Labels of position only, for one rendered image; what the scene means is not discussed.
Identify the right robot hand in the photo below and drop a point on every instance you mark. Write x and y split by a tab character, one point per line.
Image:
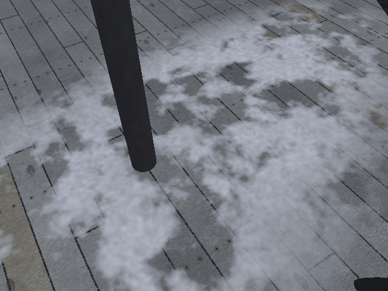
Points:
371	284

